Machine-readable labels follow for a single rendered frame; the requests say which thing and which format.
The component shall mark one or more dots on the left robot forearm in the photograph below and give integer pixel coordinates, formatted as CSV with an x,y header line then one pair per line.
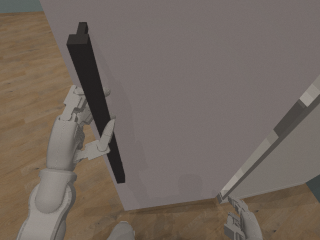
x,y
48,206

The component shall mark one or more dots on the left robot hand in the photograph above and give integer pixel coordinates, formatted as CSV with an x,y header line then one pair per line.
x,y
67,133

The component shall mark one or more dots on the fridge door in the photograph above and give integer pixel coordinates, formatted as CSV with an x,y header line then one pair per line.
x,y
196,85

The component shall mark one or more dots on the handle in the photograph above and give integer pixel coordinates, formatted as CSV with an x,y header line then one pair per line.
x,y
82,55

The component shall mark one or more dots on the left robot thigh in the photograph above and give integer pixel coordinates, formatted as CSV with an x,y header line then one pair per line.
x,y
122,231

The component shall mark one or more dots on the right robot hand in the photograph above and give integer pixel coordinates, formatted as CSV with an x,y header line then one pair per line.
x,y
244,227

